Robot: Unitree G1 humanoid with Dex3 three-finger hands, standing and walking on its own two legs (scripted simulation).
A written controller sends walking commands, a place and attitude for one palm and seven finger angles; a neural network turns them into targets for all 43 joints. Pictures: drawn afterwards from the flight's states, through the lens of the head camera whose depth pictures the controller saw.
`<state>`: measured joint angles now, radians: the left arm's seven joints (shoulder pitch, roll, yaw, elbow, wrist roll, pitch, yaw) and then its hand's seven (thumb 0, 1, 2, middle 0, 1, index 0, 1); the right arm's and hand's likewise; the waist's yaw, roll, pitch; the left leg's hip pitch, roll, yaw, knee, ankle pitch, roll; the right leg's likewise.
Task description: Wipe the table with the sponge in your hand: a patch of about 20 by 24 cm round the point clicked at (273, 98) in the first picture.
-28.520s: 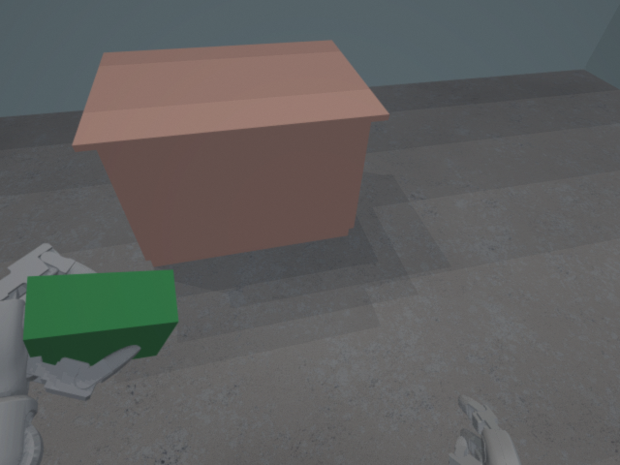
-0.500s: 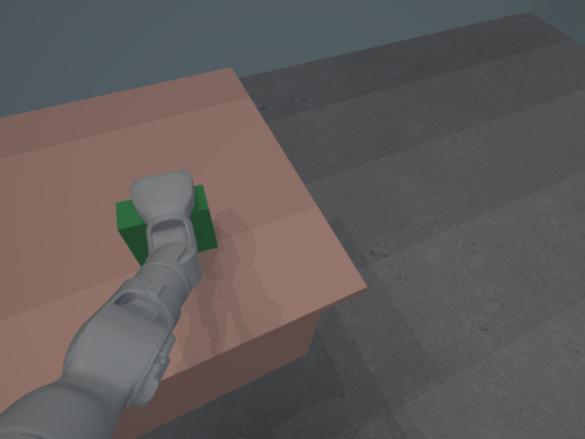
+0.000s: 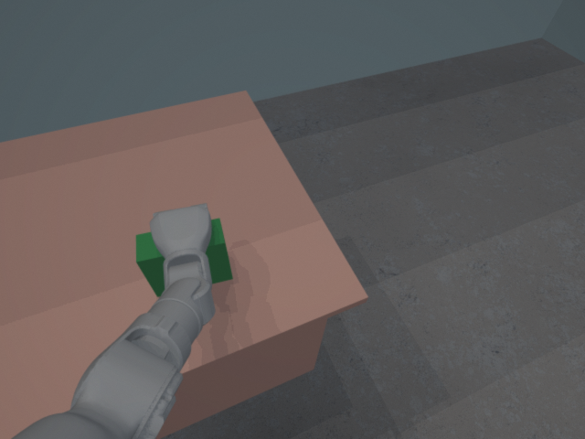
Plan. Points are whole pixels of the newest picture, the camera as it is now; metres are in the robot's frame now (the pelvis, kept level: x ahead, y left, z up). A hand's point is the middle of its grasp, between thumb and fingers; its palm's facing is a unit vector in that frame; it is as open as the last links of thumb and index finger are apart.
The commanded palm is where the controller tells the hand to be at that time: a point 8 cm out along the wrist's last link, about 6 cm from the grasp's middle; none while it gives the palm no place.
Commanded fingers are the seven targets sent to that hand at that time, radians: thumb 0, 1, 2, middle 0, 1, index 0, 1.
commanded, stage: wipe back along the third lane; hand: left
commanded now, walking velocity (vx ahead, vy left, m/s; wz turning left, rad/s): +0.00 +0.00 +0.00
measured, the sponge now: (190, 264) +0.40 +0.19 -0.06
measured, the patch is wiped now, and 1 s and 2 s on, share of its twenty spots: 1.00 1.00 1.00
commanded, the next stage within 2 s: slide back across to the middle lane in 0.70 s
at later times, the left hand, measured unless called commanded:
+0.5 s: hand (199, 277) +0.35 +0.16 -0.02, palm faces -0.06 +0.01 -1.00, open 9.6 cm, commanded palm +0.30 +0.14 +0.00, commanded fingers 0.00 0.10 1.30 -1.20 -1.60 -1.20 -1.60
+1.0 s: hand (199, 285) +0.34 +0.16 -0.02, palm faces -0.07 -0.03 -1.00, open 9.6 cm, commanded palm +0.29 +0.16 +0.02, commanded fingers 0.00 0.10 1.30 -1.20 -1.60 -1.20 -1.60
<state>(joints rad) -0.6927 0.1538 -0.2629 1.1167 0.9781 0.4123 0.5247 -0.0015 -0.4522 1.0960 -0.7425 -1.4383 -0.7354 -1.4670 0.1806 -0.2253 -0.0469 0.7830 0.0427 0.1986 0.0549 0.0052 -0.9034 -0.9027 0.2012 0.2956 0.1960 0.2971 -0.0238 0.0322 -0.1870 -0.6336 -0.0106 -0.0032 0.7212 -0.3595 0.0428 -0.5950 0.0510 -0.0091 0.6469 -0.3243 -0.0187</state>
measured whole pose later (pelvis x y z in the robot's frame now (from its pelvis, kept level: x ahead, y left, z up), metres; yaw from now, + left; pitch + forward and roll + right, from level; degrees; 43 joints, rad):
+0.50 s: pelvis -0.01 +0.00 +0.00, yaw +0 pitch +12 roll -1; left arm -0.57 0.06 -0.35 1.03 0.97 0.47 0.56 0.01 -0.45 1.10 -0.74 -1.44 -0.74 -1.47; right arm 0.12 -0.21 -0.04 0.77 0.05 0.21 0.06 0.01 -0.90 -0.90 0.20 0.30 0.20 0.30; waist 0.02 0.03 -0.18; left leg -0.56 -0.02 0.00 0.69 -0.33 0.04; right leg -0.53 0.04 -0.01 0.64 -0.31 -0.02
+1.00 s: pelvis -0.01 -0.02 +0.01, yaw +0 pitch +10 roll -1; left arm -0.47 0.10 -0.30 0.91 0.98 0.46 0.51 0.02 -0.46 1.09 -0.76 -1.42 -0.75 -1.45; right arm 0.10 -0.21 -0.03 0.75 0.06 0.22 0.02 0.01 -0.90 -0.90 0.20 0.30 0.20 0.30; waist 0.01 0.04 -0.16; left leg -0.50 -0.01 0.00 0.65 -0.32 0.02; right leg -0.49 0.05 0.00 0.62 -0.31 -0.04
